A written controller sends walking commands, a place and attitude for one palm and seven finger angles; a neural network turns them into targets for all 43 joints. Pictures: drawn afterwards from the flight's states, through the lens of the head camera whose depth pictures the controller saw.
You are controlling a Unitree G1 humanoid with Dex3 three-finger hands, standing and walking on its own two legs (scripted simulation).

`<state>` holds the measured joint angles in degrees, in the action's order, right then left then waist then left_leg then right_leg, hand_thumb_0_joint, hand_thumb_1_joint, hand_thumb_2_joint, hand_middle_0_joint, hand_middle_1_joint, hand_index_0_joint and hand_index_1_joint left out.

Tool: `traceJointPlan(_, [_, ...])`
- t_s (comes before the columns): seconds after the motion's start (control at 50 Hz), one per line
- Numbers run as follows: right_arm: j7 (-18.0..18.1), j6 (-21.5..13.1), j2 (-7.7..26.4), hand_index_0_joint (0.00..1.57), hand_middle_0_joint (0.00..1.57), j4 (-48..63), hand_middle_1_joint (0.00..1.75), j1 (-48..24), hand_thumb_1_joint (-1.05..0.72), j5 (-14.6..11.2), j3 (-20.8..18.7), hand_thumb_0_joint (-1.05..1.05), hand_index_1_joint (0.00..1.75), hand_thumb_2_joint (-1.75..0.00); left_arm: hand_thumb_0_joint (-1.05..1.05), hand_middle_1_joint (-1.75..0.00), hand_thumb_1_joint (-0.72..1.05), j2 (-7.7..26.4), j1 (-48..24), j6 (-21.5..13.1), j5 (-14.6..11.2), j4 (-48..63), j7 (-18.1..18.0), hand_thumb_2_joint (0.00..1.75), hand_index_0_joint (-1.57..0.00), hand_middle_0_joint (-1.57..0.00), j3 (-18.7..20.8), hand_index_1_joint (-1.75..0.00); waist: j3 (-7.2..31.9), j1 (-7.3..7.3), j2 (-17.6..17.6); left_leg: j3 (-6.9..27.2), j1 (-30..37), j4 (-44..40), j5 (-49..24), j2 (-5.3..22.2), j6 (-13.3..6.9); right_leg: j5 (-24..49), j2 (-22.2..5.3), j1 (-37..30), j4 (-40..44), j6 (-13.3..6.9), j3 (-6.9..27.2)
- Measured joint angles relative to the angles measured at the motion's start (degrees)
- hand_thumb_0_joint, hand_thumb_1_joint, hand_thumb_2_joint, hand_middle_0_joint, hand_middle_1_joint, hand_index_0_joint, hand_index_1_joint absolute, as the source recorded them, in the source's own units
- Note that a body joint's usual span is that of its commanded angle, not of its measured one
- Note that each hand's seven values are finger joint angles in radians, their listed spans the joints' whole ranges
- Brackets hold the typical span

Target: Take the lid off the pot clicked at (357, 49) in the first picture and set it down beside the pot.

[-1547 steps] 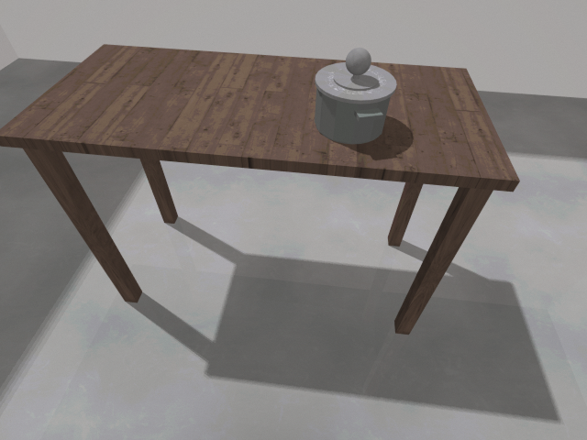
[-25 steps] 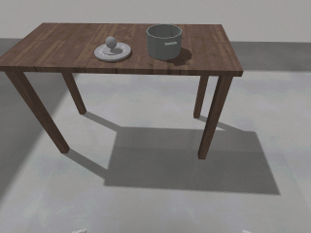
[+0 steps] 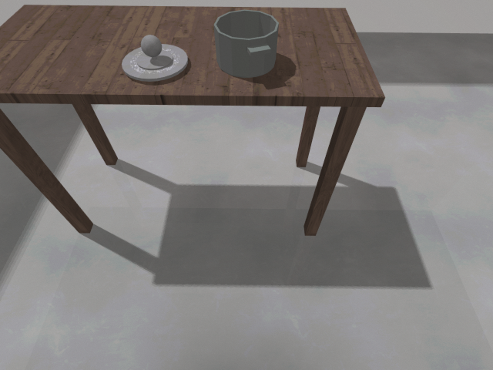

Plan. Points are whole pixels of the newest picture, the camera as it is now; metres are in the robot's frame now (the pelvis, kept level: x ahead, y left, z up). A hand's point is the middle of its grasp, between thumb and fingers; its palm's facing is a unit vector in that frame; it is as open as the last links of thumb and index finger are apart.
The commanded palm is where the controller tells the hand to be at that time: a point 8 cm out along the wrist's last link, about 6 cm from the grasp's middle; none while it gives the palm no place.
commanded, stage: stop stepping back and stand still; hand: left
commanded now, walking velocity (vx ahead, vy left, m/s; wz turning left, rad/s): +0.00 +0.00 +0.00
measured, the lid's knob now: (151, 46) +0.84 +0.29 +0.07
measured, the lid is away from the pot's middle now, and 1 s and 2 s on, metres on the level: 0.25 0.25 0.25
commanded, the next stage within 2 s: let the arm hang, fingers relaxed in 0.46 s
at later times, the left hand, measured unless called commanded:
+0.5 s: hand out of the picture +0.10 +0.19 -0.17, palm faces -0.02 -0.97 -0.22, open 7.4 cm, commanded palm none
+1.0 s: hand out of the picture +0.06 +0.18 -0.17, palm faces -0.02 -0.98 -0.22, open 7.3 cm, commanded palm none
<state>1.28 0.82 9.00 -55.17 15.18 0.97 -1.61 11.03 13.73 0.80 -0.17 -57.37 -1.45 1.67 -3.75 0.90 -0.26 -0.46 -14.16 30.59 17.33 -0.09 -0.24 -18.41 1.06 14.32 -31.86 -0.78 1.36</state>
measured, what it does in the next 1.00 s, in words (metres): stands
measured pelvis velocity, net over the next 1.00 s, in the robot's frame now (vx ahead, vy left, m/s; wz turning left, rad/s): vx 0.04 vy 0.01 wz -0.04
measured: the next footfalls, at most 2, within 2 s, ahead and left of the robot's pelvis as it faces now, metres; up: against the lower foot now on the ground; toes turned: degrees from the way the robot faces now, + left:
none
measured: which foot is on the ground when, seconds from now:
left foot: down 0.00-1.00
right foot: down 0.00-1.00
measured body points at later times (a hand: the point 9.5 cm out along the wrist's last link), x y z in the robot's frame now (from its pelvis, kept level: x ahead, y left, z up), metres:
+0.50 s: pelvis +0.04 +0.01 +0.00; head +0.07 +0.00 +0.45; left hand +0.10 +0.24 -0.15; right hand +0.04 -0.22 -0.16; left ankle -0.02 +0.12 -0.73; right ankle -0.02 -0.11 -0.73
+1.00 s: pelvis +0.04 +0.01 +0.01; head +0.06 +0.00 +0.46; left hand +0.07 +0.23 -0.15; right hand +0.02 -0.21 -0.15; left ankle -0.02 +0.12 -0.73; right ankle -0.02 -0.11 -0.73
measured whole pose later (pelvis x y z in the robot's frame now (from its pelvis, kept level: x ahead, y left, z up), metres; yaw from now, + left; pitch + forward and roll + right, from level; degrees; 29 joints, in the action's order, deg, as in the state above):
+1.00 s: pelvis +0.04 +0.01 +0.01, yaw -2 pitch +0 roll +0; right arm 2.4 0.9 7.3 -62.8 15.9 0.5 -2.0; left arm 9.0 13.9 -0.2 -0.2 -63.0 -2.8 1.3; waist -2.8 1.7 -0.3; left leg -2.8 -6.4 24.9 18.3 0.7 -0.4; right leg -17.8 1.8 6.9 -25.0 -0.6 3.7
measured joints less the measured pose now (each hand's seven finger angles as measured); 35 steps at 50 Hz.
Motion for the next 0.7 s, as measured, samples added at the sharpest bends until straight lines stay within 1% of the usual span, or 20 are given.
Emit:
traceJointPlan(0.08, [0.3, -0.3, 0.3, 0.2, 0.2, -1.3, 0.3, -1.4, -0.94, -0.2, -0.2, 0.01, 0.3, -0.9, 0.0, -0.3, 0.91, -1.0, -2.7, -1.0, 0.0, 0.0, 0.0, 0.9, -0.2, -0.2, -0.5, -0.3, 0.5, -0.21, -0.3, -0.1, 1.8, -2.4, -0.3, 0.0, 0.0, 0.7, -0.1, -2.0, 3.0, 0.0, 0.1])
traceJointPlan(0.24, [0.4, -0.5, -0.1, 0.2, 0.2, -2.5, 0.3, -3.0, -0.93, -0.3, -0.4, 0.01, 0.3, -0.9, 0.0, -0.3, 0.9, -1.7, -4.9, -1.3, 0.0, -0.8, -0.5, 0.9, -0.2, -0.2, -0.7, -0.3, 0.6, 0.79, 0.0, -0.9, 4.4, -3.9, 0.4, 0.3, 0.0, 0.4, 0.2, -4.4, 4.8, 0.1, 0.9])
traceJointPlan(0.36, [0.7, 0.0, -0.2, 0.2, 0.2, -3.7, 0.3, -2.0, -0.92, -0.3, -0.6, 0.01, 0.3, -0.9, 0.0, -0.3, 0.9, -1.6, -4.5, -1.0, 0.1, -1.4, -0.7, 0.9, -0.2, -0.2, -0.3, -0.3, 0.7, 1.08, 0.0, -1.3, 5.8, -3.9, 1.4, 0.4, -0.1, -0.3, 0.3, -5.8, 4.8, 0.1, 1.3])
traceJointPlan(0.52, [0.8, 0.3, -0.6, 0.2, 0.2, -5.4, 0.3, -0.2, -0.91, -0.2, -0.5, 0.01, 0.3, -0.9, 0.0, -0.3, 0.9, -1.3, -2.8, -0.5, 0.1, -2.8, -0.8, 0.9, -0.2, -0.2, -0.1, -0.3, 0.2, 1.06, -0.2, -1.7, 6.7, -4.3, 1.7, 0.5, -0.1, -0.6, 0.4, -6.5, 5.2, 0.1, 1.7])
traceJointPlan(0.7, [0.9, 0.3, -1.5, 0.2, 0.2, -6.9, 0.3, 1.1, -0.91, -0.5, -0.3, 0.01, 0.3, -0.9, 0.0, -0.3, 0.91, -1.8, -0.8, -0.7, 0.0, -4.5, -1.0, 0.9, -0.2, -0.2, -0.3, -0.3, 0.0, 1.0, -0.4, -1.9, 7.1, -5.0, 1.6, 0.7, -0.1, -0.2, 0.6, -6.9, 6.1, 0.1, 1.9])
